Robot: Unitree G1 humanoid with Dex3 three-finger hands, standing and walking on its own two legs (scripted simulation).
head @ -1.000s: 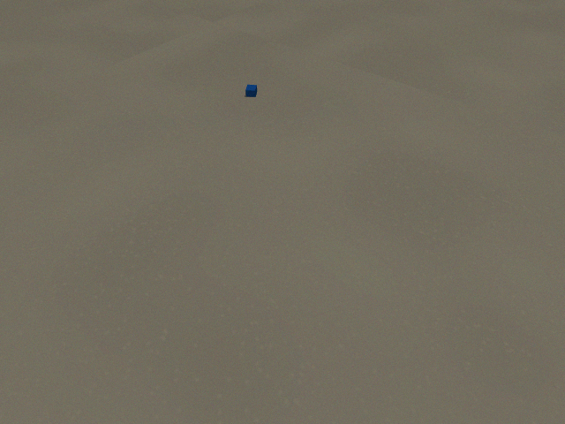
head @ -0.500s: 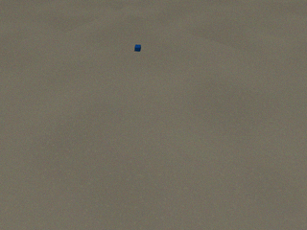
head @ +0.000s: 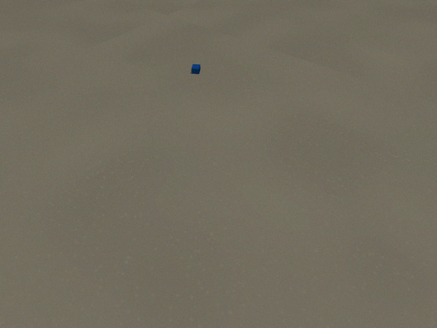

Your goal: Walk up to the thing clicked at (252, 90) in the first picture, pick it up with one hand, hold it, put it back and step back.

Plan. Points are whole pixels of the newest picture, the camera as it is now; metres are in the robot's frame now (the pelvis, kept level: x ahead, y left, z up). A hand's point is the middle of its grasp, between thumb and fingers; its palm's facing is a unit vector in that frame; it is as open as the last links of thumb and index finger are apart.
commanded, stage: stand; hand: left
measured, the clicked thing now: (195, 68) +2.25 +0.22 -0.76
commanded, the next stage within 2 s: walk up in 0.12 s
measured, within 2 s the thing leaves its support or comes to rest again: neither
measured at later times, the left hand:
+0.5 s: hand (95, 290) +0.22 +0.28 -0.12, palm faces -0.18 -0.79 -0.59, open 7.4 cm
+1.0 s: hand (154, 147) +0.68 +0.24 -0.17, palm faces -0.55 -0.65 -0.52, open 7.4 cm
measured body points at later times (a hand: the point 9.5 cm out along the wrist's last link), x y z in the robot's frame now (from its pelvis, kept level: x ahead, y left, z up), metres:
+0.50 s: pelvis +0.08 -0.04 -0.04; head +0.05 -0.08 +0.40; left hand +0.22 +0.32 -0.09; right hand +0.12 -0.41 -0.16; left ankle +0.04 +0.09 -0.71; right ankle +0.06 -0.18 -0.75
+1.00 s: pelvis +0.41 +0.03 -0.03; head +0.46 +0.01 +0.42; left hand +0.71 +0.27 -0.13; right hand +0.29 -0.30 -0.12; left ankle +0.51 +0.08 -0.75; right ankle +0.25 -0.09 -0.64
